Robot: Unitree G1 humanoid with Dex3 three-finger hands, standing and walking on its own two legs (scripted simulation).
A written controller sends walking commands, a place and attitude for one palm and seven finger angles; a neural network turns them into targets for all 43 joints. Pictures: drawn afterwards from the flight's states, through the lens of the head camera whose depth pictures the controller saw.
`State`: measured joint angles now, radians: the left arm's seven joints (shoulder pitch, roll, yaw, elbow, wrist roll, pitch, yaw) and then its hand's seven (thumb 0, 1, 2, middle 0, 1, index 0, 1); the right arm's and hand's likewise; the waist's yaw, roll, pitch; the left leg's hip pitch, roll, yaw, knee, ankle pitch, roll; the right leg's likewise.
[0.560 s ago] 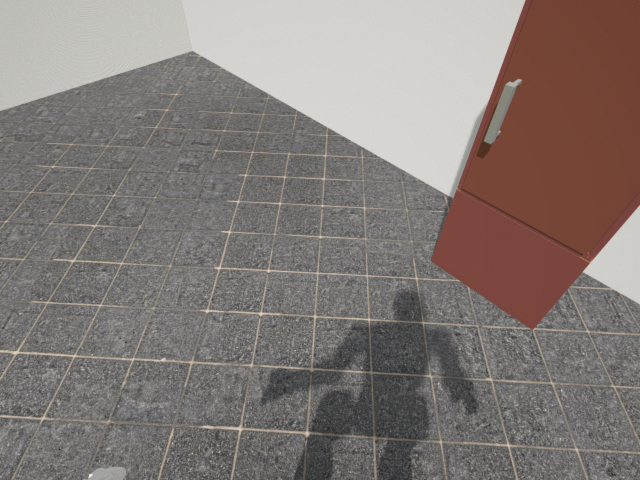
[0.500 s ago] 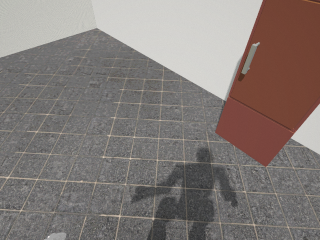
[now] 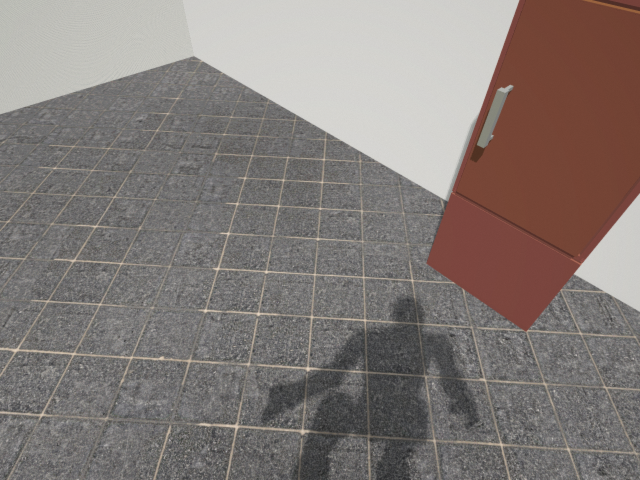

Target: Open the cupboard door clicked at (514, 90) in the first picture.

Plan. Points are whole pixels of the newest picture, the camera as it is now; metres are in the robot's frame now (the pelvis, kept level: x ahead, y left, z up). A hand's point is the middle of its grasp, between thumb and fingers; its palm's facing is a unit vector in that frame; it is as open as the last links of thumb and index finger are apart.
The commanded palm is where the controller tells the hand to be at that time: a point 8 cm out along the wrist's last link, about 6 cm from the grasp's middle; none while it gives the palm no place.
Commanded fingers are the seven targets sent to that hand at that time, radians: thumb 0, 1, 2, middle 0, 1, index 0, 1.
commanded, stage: stand and wait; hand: left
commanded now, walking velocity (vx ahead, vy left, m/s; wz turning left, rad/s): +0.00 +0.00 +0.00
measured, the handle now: (495, 116) +1.03 -0.42 -0.05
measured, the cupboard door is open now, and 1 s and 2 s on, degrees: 0 0 0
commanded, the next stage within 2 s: look at it before walking up in 0.34 s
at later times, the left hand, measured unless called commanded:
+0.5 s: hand out of the picture +0.07 +0.24 -0.15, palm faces -0.04 -0.94 -0.33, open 7.4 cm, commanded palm none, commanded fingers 0.00 0.90 0.90 -0.20 -0.30 -0.20 -0.30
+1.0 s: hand out of the picture +0.07 +0.24 -0.15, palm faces -0.04 -0.94 -0.34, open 7.4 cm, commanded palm none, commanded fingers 0.00 0.90 0.90 -0.20 -0.30 -0.20 -0.30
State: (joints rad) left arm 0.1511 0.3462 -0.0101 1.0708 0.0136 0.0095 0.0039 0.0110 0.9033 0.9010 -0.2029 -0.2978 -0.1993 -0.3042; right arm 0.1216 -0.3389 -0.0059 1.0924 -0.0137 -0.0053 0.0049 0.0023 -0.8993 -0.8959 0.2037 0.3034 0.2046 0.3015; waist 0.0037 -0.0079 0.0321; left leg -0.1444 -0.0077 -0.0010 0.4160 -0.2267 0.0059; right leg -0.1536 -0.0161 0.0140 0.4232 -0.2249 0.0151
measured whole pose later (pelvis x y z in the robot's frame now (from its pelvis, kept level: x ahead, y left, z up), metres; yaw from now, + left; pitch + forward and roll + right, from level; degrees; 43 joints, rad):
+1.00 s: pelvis +0.00 -0.01 +0.00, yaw +0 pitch -2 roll +0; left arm 0.13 0.34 -0.01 1.09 0.02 0.00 0.00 0.01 0.90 0.90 -0.20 -0.30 -0.20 -0.30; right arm 0.11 -0.34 0.00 1.12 -0.01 -0.01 0.01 0.00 -0.90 -0.90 0.20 0.30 0.20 0.30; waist 0.00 0.00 0.04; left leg -0.14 0.01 0.00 0.37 -0.20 -0.01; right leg -0.15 0.00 0.01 0.38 -0.20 0.00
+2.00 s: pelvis +0.27 -0.01 -0.01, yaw +1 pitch +0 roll -1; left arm 0.18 0.17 0.06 1.02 0.03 -0.02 0.03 -0.01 0.94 0.90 -0.20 -0.30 -0.20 -0.30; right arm 0.23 -0.17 -0.05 1.04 -0.02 -0.03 -0.02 0.00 -0.91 -0.90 0.20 0.30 0.20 0.30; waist -0.02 0.01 0.06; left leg -0.43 0.11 0.08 0.89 -0.40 -0.03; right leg -0.33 -0.01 -0.11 0.55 -0.22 -0.04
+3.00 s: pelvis +0.38 +0.03 +0.00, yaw -32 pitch +0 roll -3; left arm 0.14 0.27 0.09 0.90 0.03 0.08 -0.02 0.01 0.91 0.90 -0.20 -0.30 -0.20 -0.30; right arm 0.22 -0.17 -0.02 0.91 -0.03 0.00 -0.02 0.00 -0.90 -0.90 0.20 0.30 0.20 0.30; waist 0.00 -0.05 0.07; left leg -0.24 0.08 0.15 0.51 -0.27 0.04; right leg -0.51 0.01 0.02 1.15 -0.40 0.06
